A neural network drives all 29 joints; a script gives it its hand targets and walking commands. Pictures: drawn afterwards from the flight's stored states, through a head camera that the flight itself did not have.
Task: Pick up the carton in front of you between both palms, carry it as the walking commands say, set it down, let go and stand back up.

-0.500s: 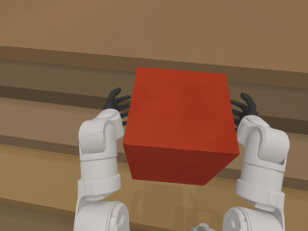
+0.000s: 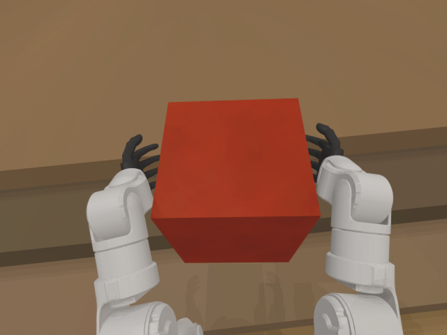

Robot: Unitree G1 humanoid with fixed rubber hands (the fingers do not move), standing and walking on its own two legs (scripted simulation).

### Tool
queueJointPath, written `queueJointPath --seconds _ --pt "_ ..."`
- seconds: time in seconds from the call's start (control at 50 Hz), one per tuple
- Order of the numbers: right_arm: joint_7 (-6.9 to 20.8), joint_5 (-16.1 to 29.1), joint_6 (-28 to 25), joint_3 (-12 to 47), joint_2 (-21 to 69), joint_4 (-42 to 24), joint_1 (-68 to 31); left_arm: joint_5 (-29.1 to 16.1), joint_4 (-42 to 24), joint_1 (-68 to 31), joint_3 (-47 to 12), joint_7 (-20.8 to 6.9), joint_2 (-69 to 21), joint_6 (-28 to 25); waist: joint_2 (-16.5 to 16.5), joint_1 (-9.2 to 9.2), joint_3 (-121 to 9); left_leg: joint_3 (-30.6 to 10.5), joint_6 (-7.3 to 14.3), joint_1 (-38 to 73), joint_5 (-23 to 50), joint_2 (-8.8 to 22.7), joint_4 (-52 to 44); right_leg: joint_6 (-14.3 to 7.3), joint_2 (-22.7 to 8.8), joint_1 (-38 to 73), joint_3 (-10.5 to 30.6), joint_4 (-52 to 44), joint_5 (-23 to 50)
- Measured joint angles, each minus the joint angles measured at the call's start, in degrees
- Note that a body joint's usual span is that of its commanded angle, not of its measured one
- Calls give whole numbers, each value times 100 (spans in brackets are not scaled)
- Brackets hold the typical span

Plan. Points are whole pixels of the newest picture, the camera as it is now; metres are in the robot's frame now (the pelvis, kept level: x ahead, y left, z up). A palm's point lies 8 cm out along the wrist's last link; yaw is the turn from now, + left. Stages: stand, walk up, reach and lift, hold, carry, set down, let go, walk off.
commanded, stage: carry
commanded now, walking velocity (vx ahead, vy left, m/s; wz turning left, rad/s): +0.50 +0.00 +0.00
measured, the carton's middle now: (234, 190) +0.36 -0.03 +0.08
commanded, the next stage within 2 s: none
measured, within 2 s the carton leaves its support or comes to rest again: neither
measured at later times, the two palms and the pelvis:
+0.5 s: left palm (137, 28) +0.65 +0.12 +0.26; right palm (287, 10) +0.68 -0.19 +0.26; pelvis +0.31 -0.06 +0.12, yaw +0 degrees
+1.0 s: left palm out of the picture +0.98 +0.12 +0.38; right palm out of the picture +0.96 -0.19 +0.39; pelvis +0.63 +0.00 +0.24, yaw +0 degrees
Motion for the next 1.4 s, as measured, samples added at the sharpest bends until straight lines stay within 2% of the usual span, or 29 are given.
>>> queueJointPath --seconds 0.04,0.08,0.16,0.26,0.3,0.34,0.38,0.4,0.42,0.44,0.46,0.5,0.52,0.56,0.6,0.66,0.76,0.8,0.86,0.88,0.92,0.96,1.0,1.02,1.08,1.16,1.26,1.32,1.4 --pt "-59 14 -88 69 61 -55 185 -43 8 43 79 -12 -12 -24 -139 -71 176 -38 -96 385 -43 -54 -262 -134 459 -1078 264 2403 -108" --pt "-39 112 -120 16 82 -246 397 -73 -127 151 100 -26 -193 -34 -159 -8 286 -115 -211 868 -12 -67 -710 -291 623 -1908 86 3474 -152" --pt "69 195 -221 -84 103 -561 529 2 -469 302 -52 -1 -361 -138 -42 213 288 -253 -310 1804 31 8 -1653 -445 464 -3122 -400 3586 -640" --pt "99 113 -220 27 46 -653 422 -86 -494 167 -286 77 -62 -81 14 291 -24 -474 -483 2822 -31 163 -2646 -576 199 -4770 -588 4830 -1552" --pt "94 88 -112 5 -8 -662 431 -75 -332 50 -358 112 -14 -8 42 362 -129 -564 -561 3318 -29 294 -3150 -542 46 -5160 -710 4341 -1426" --pt "87 70 5 -76 -32 -634 426 -54 -153 -45 -393 146 -14 63 118 484 -257 -585 -605 3857 103 454 -3838 -533 -59 -5117 -969 3020 -1066" --pt "93 -6 85 -208 -39 -578 405 -62 74 -176 -427 174 -20 117 202 631 -382 -587 -640 4249 296 613 -4324 -626 -18 -4613 -1257 1503 -512" --pt "95 -58 99 -272 -52 -544 427 -79 212 -222 -453 178 -38 117 257 762 -435 -587 -633 4323 374 709 -4305 -649 98 -4200 -1362 1098 -787" --pt "99 -104 90 -349 -67 -489 462 -89 348 -264 -485 175 -70 114 300 947 -451 -585 -629 4227 457 827 -3934 -676 275 -3619 -1449 624 -939" --pt "98 -119 82 -451 -70 -442 495 -87 490 -332 -508 157 -98 130 246 1130 -427 -635 -616 3933 602 883 -3154 -609 424 -2934 -1443 -162 -527" --pt "105 -162 55 -527 -108 -373 448 -83 584 -398 -507 130 -139 111 284 1293 -317 -880 -623 3433 670 891 -1881 -475 521 -2656 -1443 -401 -576" --pt "122 -234 -41 -662 -221 -251 372 -110 661 -394 -598 138 -226 2 441 1496 -71 -1630 -583 2193 560 433 1160 -444 608 -2367 -1453 -519 -861" --pt "133 -230 -58 -713 -211 -255 395 -107 638 -305 -644 166 -261 -47 526 1542 15 -1768 -510 1659 541 207 2375 -455 649 -2178 -1450 -672 -871" --pt "166 -211 -79 -786 -50 -373 499 -169 483 -88 -627 142 -304 -99 593 1523 138 -1676 -337 748 537 -59 3866 -431 687 -1732 -1398 -1126 -808" --pt "175 -214 -125 -745 129 -570 621 -225 294 70 -560 70 -306 -168 548 1411 239 -1406 -210 28 469 -104 4325 -384 661 -1245 -1321 -1632 -744" --pt "149 -256 -196 -568 194 -861 718 -287 43 156 -524 -37 -297 -278 466 1225 251 -1051 -117 -833 142 37 4217 -337 577 -572 -1221 -2344 -699" --pt "58 -142 -139 -308 -68 -1016 592 -220 -237 106 -620 -33 -267 -281 430 1071 36 -858 -34 -2380 -714 339 5189 -153 417 481 -1022 -3366 -739" --pt "12 -136 -62 -228 -106 -895 462 -179 -303 126 -596 6 -216 -189 410 975 -64 -698 -96 -2696 -605 497 4576 -89 297 972 -942 -3897 -707" --pt "-39 -91 72 -139 -120 -663 288 -145 -297 118 -484 33 -141 -29 276 782 -258 -288 -57 -2403 -67 598 2601 -16 72 1726 -912 -4864 -503" --pt "-50 -73 107 -112 -128 -559 219 -123 -268 105 -425 38 -129 7 245 705 -318 -168 -1 -2113 173 546 1926 2 8 1892 -918 -5030 -419" --pt "-52 -43 111 -60 -113 -295 143 -84 -167 123 -288 46 -114 43 144 437 -399 -12 53 -1169 -308 258 1050 -16 -180 1879 -923 -4614 -302" --pt "-21 -4 96 -43 -79 -44 28 -72 -65 90 -123 41 -85 66 125 156 -263 2 23 -280 159 60 211 -11 -249 1085 -618 -2524 -105" --pt "-29 15 21 21 -2 38 40 -25 68 25 -2 33 18 3 27 -14 -29 -9 -43 25 11 15 98 -39 236 -173 93 623 -207" --pt "-52 13 -13 50 27 19 128 -35 87 34 47 25 4 -3 -28 -54 50 -32 -79 236 -38 -15 -70 -110 462 -705 215 1844 -207" --pt "-32 123 -88 -10 48 -212 409 -41 -64 133 90 -4 -229 -24 -80 9 214 -135 -193 959 -24 -59 -785 -345 697 -1983 11 3602 -147" --pt "76 200 -201 -100 55 -492 477 34 -374 215 -63 17 -344 -127 0 214 225 -267 -259 1872 40 -3 -1730 -455 488 -3199 -434 3654 -589" --pt "111 109 -171 -40 21 -596 366 -43 -393 77 -293 93 -72 -56 18 311 -56 -501 -446 2870 -29 132 -2681 -560 192 -4776 -637 4688 -1377" --pt "103 66 -17 -104 -14 -589 368 -29 -174 -74 -364 143 -17 65 46 444 -220 -611 -546 3598 -9 301 -3446 -511 -20 -5167 -848 3681 -1148" --pt "89 -90 117 -311 -16 -465 307 -55 185 -304 -404 188 -5 202 195 686 -454 -630 -655 4462 223 586 -4497 -662 14 -4377 -1386 978 -512"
